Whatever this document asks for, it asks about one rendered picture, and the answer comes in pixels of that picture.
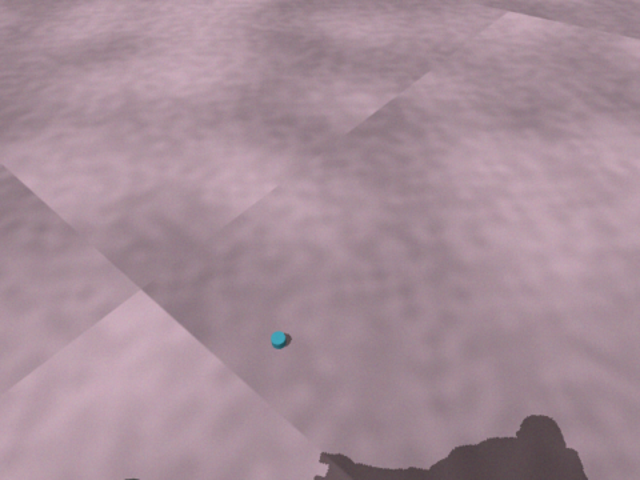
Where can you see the tin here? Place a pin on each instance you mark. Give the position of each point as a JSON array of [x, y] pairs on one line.
[[278, 340]]

